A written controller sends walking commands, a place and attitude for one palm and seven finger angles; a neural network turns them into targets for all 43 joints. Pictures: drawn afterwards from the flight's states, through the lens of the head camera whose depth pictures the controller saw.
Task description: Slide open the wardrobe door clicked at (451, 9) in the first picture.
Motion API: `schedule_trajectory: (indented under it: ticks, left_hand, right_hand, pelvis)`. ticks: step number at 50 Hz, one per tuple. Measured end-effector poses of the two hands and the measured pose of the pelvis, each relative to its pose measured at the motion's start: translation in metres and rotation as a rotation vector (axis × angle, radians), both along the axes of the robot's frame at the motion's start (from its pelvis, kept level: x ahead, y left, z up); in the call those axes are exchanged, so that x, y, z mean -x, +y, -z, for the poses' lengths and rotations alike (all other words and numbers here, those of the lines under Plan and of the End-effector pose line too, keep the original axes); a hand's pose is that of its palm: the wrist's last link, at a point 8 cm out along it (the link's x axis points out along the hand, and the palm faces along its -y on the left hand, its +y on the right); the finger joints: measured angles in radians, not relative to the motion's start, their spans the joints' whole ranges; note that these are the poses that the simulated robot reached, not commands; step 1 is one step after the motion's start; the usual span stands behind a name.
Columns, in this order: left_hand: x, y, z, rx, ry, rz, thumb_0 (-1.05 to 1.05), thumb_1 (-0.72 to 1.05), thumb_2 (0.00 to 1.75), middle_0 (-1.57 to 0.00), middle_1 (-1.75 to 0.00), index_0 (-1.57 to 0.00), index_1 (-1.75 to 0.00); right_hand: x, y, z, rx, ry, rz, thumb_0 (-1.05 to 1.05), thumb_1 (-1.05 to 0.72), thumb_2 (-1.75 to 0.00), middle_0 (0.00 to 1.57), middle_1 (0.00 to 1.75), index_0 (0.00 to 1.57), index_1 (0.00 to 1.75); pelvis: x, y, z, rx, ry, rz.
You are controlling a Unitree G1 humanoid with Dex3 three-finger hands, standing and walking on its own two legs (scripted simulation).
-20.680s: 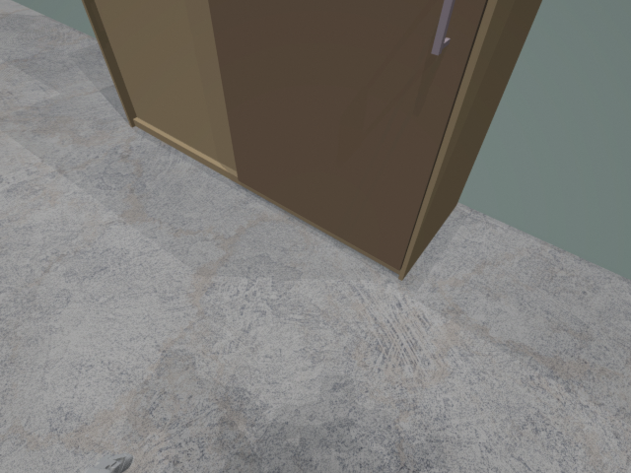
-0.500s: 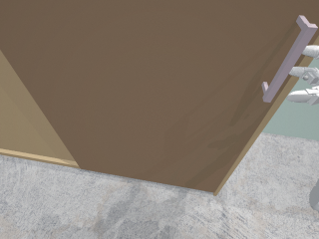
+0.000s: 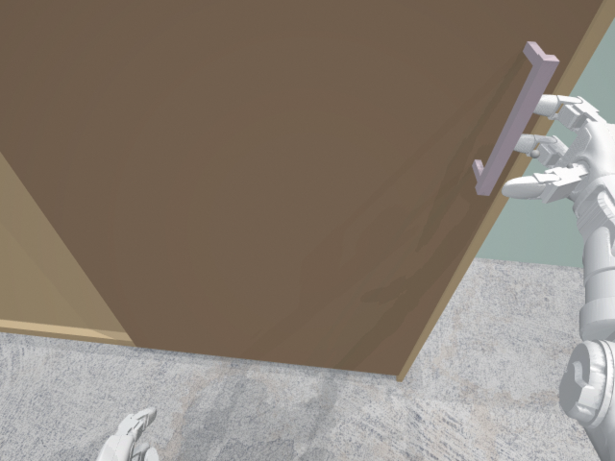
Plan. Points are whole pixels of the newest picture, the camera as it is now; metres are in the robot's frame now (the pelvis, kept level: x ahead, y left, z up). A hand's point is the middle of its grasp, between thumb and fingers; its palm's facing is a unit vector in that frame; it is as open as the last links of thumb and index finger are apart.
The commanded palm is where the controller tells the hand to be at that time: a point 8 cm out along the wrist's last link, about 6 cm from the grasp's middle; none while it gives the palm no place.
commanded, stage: slide the fingers in behind the handle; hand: right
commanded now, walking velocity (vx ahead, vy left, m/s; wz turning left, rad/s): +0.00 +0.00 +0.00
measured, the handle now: (506, 125) +0.51 -0.21 +0.22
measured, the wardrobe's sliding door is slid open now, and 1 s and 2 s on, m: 0.00 0.00 0.00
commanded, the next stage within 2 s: grip the handle and tug to test in 1.08 s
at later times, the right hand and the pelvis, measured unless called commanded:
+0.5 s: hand (508, 150) +0.45 -0.19 +0.22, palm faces +0.03 +1.00 +0.02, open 14.0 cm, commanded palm +0.42 -0.25 +0.22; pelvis +0.00 +0.01 +0.00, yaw +1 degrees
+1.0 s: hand (509, 151) +0.44 -0.19 +0.22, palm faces +0.03 +1.00 +0.01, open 14.0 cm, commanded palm +0.42 -0.24 +0.22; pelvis +0.00 +0.00 +0.00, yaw +1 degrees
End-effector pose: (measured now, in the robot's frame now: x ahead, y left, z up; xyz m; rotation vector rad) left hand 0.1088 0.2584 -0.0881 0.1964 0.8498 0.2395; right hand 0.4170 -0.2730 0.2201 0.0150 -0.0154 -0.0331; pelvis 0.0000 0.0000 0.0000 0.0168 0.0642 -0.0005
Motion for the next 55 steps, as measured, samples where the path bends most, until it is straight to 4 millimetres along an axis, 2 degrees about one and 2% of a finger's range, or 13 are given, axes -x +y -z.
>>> schedule_trajectory:
  ticks: [15,21,44,55]
  left_hand:
    - [0.034,0.008,0.011,0.009,0.087,-0.056,0.01,0.9,0.9,-0.2,-0.3,-0.2,-0.3]
    - [0.041,0.01,0.013,0.012,0.101,-0.071,0.01,0.9,0.9,-0.2,-0.3,-0.2,-0.3]
    - [0.015,0.006,0.005,0.01,0.037,-0.042,0.01,0.9,0.9,-0.2,-0.3,-0.2,-0.3]
    - [0.015,-0.002,0.007,0.02,0.041,-0.033,0.01,0.9,0.9,-0.2,-0.3,-0.2,-0.3]
  right_hand:
    - [-0.006,0.016,0.002,0.015,0.0,0.001,-0.01,0.5,-0.3,0.3,1.2,0.3,1.2]
    - [-0.01,0.026,0.003,-0.002,0.0,-0.009,-0.01,0.5,-0.3,0.3,1.2,0.3,1.2]
    - [-0.006,0.026,0.003,0.007,-0.003,0.002,-0.01,0.5,-0.3,0.3,1.2,0.3,1.2]
    - [-0.006,0.027,0.004,-0.001,0.012,0.008,-0.01,0.5,-0.3,0.3,1.2,0.3,1.2]
  pelvis:
    - [-0.001,0.004,-0.001,0.003,-0.005,-0.01]
    - [-0.001,0.005,-0.001,0.006,-0.005,-0.017]
    - [-0.002,0.003,-0.001,0.005,-0.008,-0.013]
    - [-0.002,0.001,-0.002,0.005,-0.012,-0.012]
